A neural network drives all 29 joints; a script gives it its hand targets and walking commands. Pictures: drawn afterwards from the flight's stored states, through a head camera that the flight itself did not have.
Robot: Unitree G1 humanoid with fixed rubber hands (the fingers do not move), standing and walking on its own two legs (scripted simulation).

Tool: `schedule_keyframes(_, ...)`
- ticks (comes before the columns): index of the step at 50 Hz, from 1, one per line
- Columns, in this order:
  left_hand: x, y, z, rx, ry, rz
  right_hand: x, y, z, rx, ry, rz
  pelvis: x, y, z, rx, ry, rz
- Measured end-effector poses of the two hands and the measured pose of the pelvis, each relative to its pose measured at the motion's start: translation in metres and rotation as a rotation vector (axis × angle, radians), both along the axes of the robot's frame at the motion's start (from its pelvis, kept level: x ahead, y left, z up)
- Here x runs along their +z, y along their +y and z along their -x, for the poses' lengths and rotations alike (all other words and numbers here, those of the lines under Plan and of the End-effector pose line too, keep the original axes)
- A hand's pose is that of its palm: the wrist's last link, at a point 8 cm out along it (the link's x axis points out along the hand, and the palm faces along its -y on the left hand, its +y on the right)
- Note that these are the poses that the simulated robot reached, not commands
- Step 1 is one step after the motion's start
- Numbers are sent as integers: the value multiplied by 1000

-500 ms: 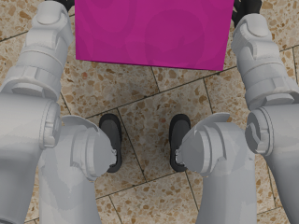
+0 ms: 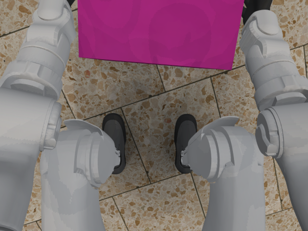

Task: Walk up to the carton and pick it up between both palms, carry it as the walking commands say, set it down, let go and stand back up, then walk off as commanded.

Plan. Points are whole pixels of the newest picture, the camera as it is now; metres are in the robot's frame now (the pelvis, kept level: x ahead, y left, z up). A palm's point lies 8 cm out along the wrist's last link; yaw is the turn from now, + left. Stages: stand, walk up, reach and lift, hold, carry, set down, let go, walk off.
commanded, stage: reach and lift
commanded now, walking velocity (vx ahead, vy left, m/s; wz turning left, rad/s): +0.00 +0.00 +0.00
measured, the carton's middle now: (157, 15) +0.53 -0.01 -0.26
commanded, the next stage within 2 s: none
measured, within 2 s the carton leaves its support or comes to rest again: leaves its support in 0.48 s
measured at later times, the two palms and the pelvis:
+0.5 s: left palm (57, 0) +0.53 +0.18 -0.18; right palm (256, 12) +0.52 -0.19 -0.17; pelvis +0.00 +0.00 -0.01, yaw +0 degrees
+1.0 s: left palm out of the picture +0.54 +0.18 -0.10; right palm out of the picture +0.53 -0.19 -0.10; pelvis +0.00 +0.00 +0.02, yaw +0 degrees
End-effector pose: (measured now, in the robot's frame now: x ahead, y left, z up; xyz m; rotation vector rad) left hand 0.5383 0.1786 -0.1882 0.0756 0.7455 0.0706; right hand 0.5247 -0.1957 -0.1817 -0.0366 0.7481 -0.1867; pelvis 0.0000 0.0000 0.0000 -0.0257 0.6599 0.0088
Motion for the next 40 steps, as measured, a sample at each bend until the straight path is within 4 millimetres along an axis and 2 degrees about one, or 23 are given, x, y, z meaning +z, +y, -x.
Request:
schedule_keyframes(15, 0, 0, 0, 6, 3, 10, 0, 0, 0, -7, 1, -14, -13, 1, 8, -5, -30, -5)
schedule_keyframes(23, 5, 2, 6, 7, 24, 4, 4, 2, 3, -1, 21, -21, -11, 0, 5, -4, -34, -9)
schedule_keyframes(29, 27, 5, 10, 14, 17, 1, 25, 5, 5, 0, 13, -28, -3, 0, 2, -1, -27, -11)
schedule_keyframes(35, 56, 4, 4, 21, -3, 9, 54, 4, -1, -2, -8, -25, 6, 0, 0, -1, -8, -7)
schedule_keyframes(40, 71, 2, 0, 17, -16, 12, 72, 2, -4, -4, -22, -21, 11, 0, -1, -2, 16, -4)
